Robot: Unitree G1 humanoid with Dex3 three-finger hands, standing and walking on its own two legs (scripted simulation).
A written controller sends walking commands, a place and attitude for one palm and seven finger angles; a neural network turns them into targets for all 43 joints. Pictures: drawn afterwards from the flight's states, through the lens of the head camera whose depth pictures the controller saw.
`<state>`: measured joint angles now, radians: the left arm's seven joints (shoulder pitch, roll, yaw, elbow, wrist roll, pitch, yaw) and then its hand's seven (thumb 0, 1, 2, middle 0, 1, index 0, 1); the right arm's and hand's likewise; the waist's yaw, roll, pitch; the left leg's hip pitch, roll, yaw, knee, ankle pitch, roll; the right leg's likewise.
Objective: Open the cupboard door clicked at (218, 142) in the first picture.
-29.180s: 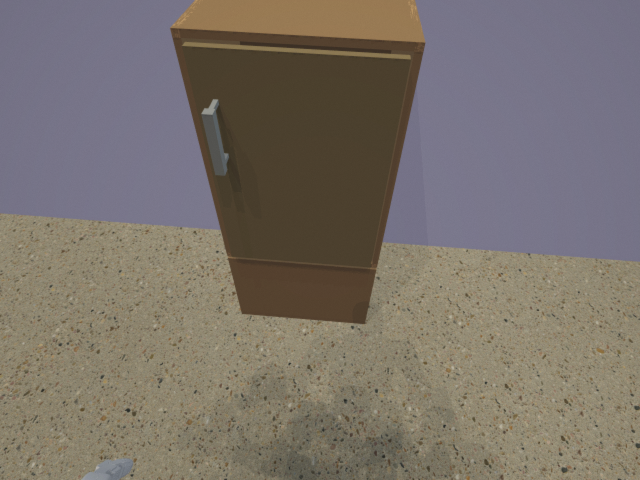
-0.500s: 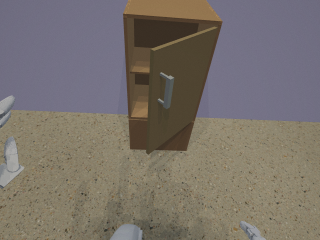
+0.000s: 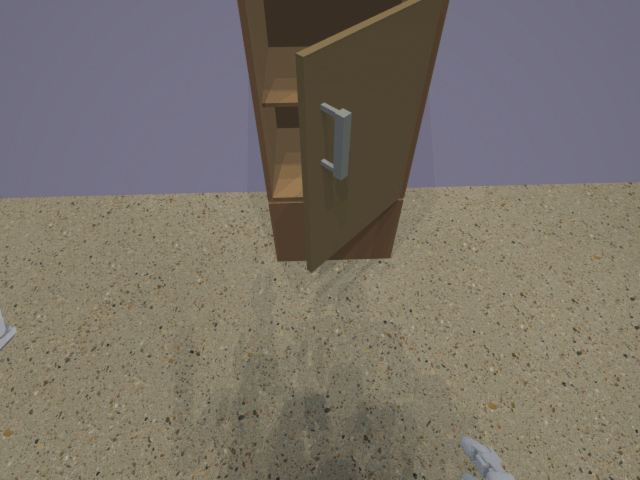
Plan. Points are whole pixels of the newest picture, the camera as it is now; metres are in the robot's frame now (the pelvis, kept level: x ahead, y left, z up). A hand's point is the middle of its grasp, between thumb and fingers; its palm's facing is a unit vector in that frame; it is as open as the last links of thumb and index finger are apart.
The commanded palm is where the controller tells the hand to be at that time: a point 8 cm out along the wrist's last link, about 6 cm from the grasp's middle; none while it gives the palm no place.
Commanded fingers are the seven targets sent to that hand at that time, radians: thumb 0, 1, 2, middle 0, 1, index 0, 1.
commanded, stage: let the arm hang, fingers relaxed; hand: left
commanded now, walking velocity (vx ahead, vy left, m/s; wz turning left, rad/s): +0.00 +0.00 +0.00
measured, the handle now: (333, 142) +0.68 +0.02 +0.02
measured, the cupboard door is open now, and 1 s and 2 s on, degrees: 44 44 44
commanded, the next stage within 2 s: look to check the result in 1.10 s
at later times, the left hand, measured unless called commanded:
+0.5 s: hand out of the picture +0.03 +0.19 -0.16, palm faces +0.06 -0.97 -0.23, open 7.1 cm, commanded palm none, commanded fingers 0.00 0.90 0.90 -0.20 -0.30 -0.20 -0.30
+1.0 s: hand out of the picture +0.03 +0.14 -0.16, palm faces +0.06 -0.98 -0.18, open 7.3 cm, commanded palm none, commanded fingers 0.00 0.90 0.90 -0.20 -0.30 -0.20 -0.30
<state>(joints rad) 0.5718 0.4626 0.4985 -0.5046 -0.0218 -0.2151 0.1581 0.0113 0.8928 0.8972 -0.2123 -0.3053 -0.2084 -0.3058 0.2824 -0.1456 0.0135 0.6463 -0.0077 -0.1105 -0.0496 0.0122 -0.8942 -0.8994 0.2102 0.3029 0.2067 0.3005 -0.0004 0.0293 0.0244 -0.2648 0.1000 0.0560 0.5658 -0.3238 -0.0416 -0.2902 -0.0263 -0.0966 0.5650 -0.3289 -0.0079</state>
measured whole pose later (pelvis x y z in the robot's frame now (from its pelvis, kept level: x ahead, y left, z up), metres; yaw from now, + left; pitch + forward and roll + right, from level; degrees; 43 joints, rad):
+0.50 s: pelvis +0.03 +0.00 +0.01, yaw +2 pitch +0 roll +0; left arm 0.31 0.19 0.02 1.00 0.01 0.02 0.00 -0.02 0.95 0.90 -0.21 -0.30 -0.20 -0.30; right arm 0.27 -0.20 0.00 0.97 -0.03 0.03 -0.01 0.01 -0.90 -0.90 0.20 0.30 0.20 0.30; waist -0.01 0.03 0.06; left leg -0.30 0.03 0.08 0.48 -0.18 0.02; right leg -0.15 -0.04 -0.13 0.48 -0.31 0.00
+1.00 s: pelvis +0.05 -0.01 +0.01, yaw +2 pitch -2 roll +1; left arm 0.28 0.10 0.00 1.17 0.00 -0.01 0.03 0.01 0.93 0.90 -0.20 -0.30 -0.20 -0.30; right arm 0.28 -0.12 0.01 1.17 -0.02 0.02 -0.03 0.00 -0.91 -0.90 0.20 0.30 0.20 0.30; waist -0.02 0.02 0.06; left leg -0.19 0.03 0.09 0.41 -0.18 0.00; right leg -0.06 -0.03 -0.12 0.41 -0.31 -0.02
